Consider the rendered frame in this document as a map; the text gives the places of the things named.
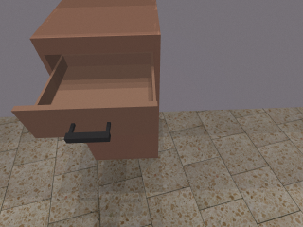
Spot handle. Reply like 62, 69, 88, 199
63, 122, 111, 144

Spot cabinet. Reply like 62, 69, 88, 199
29, 0, 161, 161

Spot drawer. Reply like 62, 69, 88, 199
11, 51, 158, 138

